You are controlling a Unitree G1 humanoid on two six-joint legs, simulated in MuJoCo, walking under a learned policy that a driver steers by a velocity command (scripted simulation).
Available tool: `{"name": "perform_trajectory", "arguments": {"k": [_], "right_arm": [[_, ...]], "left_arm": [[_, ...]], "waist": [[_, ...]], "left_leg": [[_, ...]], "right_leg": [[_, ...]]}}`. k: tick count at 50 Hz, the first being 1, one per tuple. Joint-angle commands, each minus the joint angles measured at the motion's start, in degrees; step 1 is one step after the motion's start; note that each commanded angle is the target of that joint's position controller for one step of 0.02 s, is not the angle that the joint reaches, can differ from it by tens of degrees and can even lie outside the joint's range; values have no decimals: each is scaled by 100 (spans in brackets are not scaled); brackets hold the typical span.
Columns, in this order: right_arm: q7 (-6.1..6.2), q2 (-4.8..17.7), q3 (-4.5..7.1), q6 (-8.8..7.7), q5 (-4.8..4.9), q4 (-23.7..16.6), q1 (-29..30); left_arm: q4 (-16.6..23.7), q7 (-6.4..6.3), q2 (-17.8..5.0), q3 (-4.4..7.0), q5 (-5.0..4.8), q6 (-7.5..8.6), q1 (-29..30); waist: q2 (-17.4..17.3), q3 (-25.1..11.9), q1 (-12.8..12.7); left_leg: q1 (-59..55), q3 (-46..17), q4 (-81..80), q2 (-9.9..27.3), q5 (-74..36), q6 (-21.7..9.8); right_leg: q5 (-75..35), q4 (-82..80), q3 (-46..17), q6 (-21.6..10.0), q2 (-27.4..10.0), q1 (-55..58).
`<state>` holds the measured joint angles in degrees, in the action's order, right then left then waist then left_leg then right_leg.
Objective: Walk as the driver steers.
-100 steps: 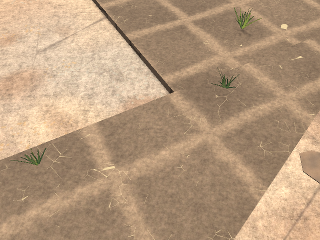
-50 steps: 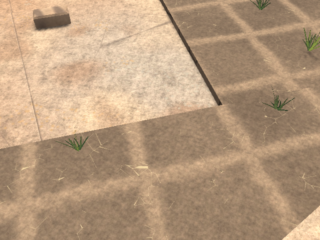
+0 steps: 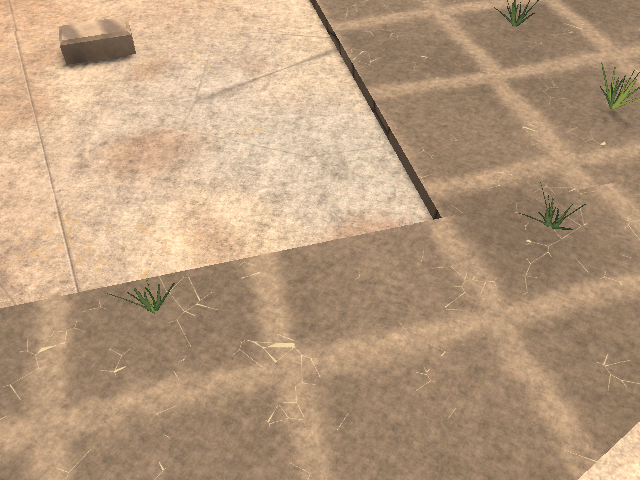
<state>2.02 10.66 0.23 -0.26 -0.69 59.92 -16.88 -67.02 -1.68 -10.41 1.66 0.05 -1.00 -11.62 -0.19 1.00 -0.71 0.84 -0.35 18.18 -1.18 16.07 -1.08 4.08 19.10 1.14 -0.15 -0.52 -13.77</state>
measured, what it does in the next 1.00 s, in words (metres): walks ahead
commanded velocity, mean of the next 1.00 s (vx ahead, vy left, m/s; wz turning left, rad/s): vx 0.23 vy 0.00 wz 0.00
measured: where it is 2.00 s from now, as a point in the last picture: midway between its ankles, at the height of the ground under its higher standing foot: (342, 338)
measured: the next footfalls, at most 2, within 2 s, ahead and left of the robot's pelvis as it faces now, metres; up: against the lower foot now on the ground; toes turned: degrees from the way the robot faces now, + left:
left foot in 1.20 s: +0.61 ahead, +0.11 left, -0.13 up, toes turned +3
right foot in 1.64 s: +0.90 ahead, -0.14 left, -0.13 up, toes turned -2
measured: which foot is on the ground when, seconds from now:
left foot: down 0.00-0.62, up 0.64-1.00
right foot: down 0.00-1.00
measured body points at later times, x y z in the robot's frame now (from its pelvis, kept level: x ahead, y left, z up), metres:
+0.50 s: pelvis +0.04 +0.00 -0.01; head +0.03 -0.01 +0.44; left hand +0.04 +0.24 -0.16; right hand +0.00 -0.24 -0.16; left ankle -0.07 +0.11 -0.74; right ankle +0.07 -0.11 -0.74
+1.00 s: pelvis +0.26 -0.04 -0.04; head +0.27 -0.04 +0.41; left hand +0.13 +0.14 -0.19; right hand +0.43 -0.25 -0.16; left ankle +0.44 +0.12 -0.74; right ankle +0.09 -0.11 -0.74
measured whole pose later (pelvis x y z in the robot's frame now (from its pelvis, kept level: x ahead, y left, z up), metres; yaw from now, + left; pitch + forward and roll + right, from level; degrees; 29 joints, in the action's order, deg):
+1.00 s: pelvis +0.26 -0.04 -0.04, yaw +1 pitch +2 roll -3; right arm -2.3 10.1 1.7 -4.2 0.5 51.3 -5.9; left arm -65.4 -2.1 -4.7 -0.7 -0.7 6.6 -31.5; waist -3.2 -1.7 -4.9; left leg 36.4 -5.0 34.0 5.6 -16.2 -4.3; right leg 30.6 28.0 5.7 -4.3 6.4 0.4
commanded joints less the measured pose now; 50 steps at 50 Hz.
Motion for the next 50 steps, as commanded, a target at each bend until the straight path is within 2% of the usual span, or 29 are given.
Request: {"name": "perform_trajectory", "arguments": {"k": [1, 16, 17, 19, 21, 22, 25, 27, 28, 29, 30, 31, 32, 33, 34, 35, 36, 37, 38, 39, 40, 41, 42, 43, 44, 46, 47, 48, 50], "right_arm": [[25, 479, 63, -45, 3, -19, -292], [43, 366, -20, -60, 4, 300, -405], [37, 357, -22, -60, -14, 332, -475], [20, 575, 74, -26, -52, 349, -575], [-10, 730, 154, 22, -47, 314, -742], [-3, 766, 185, 20, -26, 321, -813], [1, 766, 245, -77, -112, 324, -966], [-27, 791, 283, -156, -122, 293, -937], [-39, 809, 298, -176, -89, 266, -857], [-68, 742, 289, -200, -64, 211, -688], [-94, 592, 237, -225, -66, 104, -523], [-133, 374, 172, -263, -83, -85, -388], [-160, 439, 206, -279, -194, -207, -328], [-191, 578, 264, -291, -228, -218, -217], [-235, 455, 244, -349, -125, -195, -265], [-276, 391, 234, -388, -89, -162, -285], [-305, 383, 245, -390, -100, -169, -270], [-324, 383, 252, -336, -150, -159, -273], [-384, 42, 217, -445, -390, -278, -228], [-407, -8, 180, -514, -489, -336, -89], [-403, 2, 167, -555, -536, -453, 124], [-416, 28, 162, -567, -489, -508, 271], [-419, 128, 159, -545, -443, -630, 540], [-409, 125, 157, -491, -423, -733, 740], [-430, 86, 116, -442, -467, -843, 840], [-430, 105, 88, -350, -453, -1040, 1057], [-332, 822, 351, -436, 339, -1153, 1320], [-353, 793, 329, -476, 391, -1284, 1577], [-504, 435, 297, -505, 259, -1491, 2116]], "left_arm": [[5, -25, -518, 64, -3, 30, -151], [-248, -52, -393, 16, -1, 20, -245], [-261, -51, -370, 10, 1, 10, -269], [-188, -35, -429, 51, 24, -24, -189], [-5, 20, -421, 79, 133, -35, 73], [124, 60, -329, 64, 183, -9, 234], [443, 146, -401, 98, 161, 155, 455], [526, 195, -455, 143, 125, 264, 310], [484, 214, -440, 167, 115, 304, 21], [348, 247, -429, 201, 149, 314, -523], [150, 241, -601, 303, 132, 344, -1159], [-16, 202, -1004, 448, 121, 365, -1837], [-220, 221, -1207, 505, 87, 357, -2570], [-86, 230, -999, 411, 91, 375, -2200], [140, 206, -940, 388, 134, 413, -1618], [274, 189, -817, 341, 139, 448, -1301], [377, 175, -658, 275, 148, 494, -1111], [374, 148, -608, 243, 173, 535, -1122], [339, 107, 286, 40, 736, 736, -1812], [345, 89, 345, -46, 749, 875, -1688], [411, 99, 283, -96, 721, 978, -1496], [466, 130, -22, -57, 584, 1024, -1567], [433, 186, -93, -79, 554, 1014, -1658], [386, 262, -45, -141, 566, 957, -1881], [384, 316, 68, -209, 598, 926, -1984], [267, 417, 128, -284, 597, 905, -2348], [393, -15, -1029, 72, -444, 830, -1752], [297, -182, -924, 28, -479, 782, -2093], [170, -315, -552, -6, -198, 709, -2607]], "waist": [[-5, 107, 1], [-18, 191, 11], [-38, 93, 33], [-292, 261, 92], [-662, 809, 237], [-776, 1103, 285], [-749, 1322, 288], [-675, 1165, 160], [-624, 1037, -3], [-536, 813, -266], [-13, 603, -562], [1149, 436, -785], [1797, 170, -935], [841, 377, -598], [358, 408, -332], [144, 431, -159], [99, 436, -92], [254, 420, -60], [307, 301, -338], [4, 536, -164], [-148, 480, -44], [-137, 255, -112], [-99, 267, -169], [72, 355, -234], [155, 348, -210], [59, 517, -221], [524, 926, -163], [261, 826, -262], [4, 943, -486]], "left_leg": [[826, -470, -491, 578, -858, -180], [768, -450, -527, 607, -1032, -169], [726, -459, -621, 573, -530, -190], [789, -657, -808, 559, 996, -383], [788, -1258, -1262, 964, 2393, -733], [759, -1495, -1431, 1274, 2507, -907], [243, -1542, -1376, 1622, 1398, -1186], [83, -1298, -1021, 1577, 531, -1180], [280, -1140, -763, 1489, 252, -1115], [736, -824, -356, 1238, 97, -965], [1239, -395, 462, 795, -321, -728], [2297, 292, 2099, 123, -323, -406], [3379, 375, 3848, -267, 1445, -311], [3702, -160, 4586, 42, 1291, -413], [3609, -262, 4669, 294, 708, -435], [3446, -267, 4501, 490, 445, -397], [3229, -227, 4159, 593, 287, -299], [3078, -76, 4152, 550, 157, -220], [3544, -1019, 4619, 764, -204, -646], [4001, -1097, 3892, 806, -998, -769], [4144, -1149, 3315, 797, -1612, -769], [3870, -838, 2920, 696, -2042, -709], [3697, -629, 2436, 696, -2601, -622], [3509, -429, 2175, 715, -3011, -529], [3334, -365, 1939, 709, -3438, -491], [3390, -342, 1673, 757, -3744, -415], [3800, -404, 1686, 626, -3446, -296], [4134, -510, 1657, 688, -3361, -252], [4702, -442, 1379, 698, -3206, -261]], "right_leg": [[-524, -155, -549, -154, -462, 742], [-591, -134, -518, -122, -459, 729], [-169, -122, -464, -124, -386, 745], [1042, 316, -154, -170, -48, 360], [1807, 1006, 247, -182, 250, -632], [1753, 1334, 314, -178, 178, -1021], [1775, 1694, 209, -257, -177, -1678], [1660, 1369, 316, -333, -144, -1355], [1429, 1139, 418, -374, -48, -836], [1446, 1001, 496, -392, 129, -6], [1748, 704, 211, -515, 154, 845], [2217, -8, -1251, -941, -643, 1804], [2317, -739, -2991, -1372, -1603, 2484], [2033, -754, -2945, -1442, -1717, 2101], [1518, -799, -2530, -1418, -1675, 1710], [1084, -931, -2157, -1355, -1606, 1428], [964, -1073, -1728, -1295, -1433, 1182], [526, -1093, -1471, -1291, -1305, 1056], [1264, -1009, -1512, -1526, -1347, 1570], [1083, -969, -1229, -1428, -1148, 1549], [604, -866, -1120, -1377, -1117, 1572], [519, -742, -741, -1416, -902, 1290], [426, -607, -536, -1445, -803, 932], [249, -559, -457, -1467, -739, 537], [43, -424, -484, -1448, -696, 223], [-308, -327, -610, -1455, -801, 140], [-792, 39, -783, -1150, -943, 307], [-879, 344, -825, -1033, -1053, 660], [-594, 666, -908, -987, -1125, 1163]]}}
